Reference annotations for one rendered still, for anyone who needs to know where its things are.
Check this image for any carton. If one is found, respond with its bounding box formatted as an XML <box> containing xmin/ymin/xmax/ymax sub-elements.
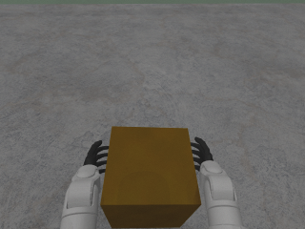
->
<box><xmin>100</xmin><ymin>126</ymin><xmax>202</xmax><ymax>229</ymax></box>

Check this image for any right robot hand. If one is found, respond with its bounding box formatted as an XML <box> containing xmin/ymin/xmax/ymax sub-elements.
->
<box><xmin>190</xmin><ymin>136</ymin><xmax>214</xmax><ymax>172</ymax></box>

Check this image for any robot right forearm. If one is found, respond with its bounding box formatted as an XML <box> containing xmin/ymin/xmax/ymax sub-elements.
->
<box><xmin>199</xmin><ymin>160</ymin><xmax>248</xmax><ymax>229</ymax></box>

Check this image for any robot left forearm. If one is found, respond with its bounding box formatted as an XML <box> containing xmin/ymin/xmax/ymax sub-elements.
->
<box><xmin>60</xmin><ymin>164</ymin><xmax>101</xmax><ymax>229</ymax></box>

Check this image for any left robot hand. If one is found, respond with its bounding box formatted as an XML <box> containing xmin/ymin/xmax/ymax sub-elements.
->
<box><xmin>83</xmin><ymin>140</ymin><xmax>110</xmax><ymax>174</ymax></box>

